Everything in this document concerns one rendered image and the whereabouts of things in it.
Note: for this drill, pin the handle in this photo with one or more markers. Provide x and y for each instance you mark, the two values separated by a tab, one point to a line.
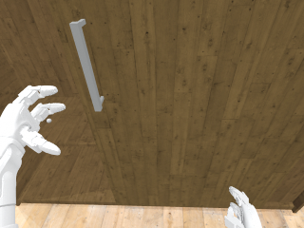
80	43

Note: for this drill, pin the robot right hand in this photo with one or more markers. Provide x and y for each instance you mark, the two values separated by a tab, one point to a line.
247	216

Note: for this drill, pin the robot left hand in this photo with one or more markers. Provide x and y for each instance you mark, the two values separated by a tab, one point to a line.
16	117

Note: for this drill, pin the wardrobe door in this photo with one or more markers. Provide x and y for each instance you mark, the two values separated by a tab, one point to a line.
292	186
199	95

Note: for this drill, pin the left robot forearm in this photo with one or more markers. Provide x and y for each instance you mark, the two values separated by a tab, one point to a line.
11	154

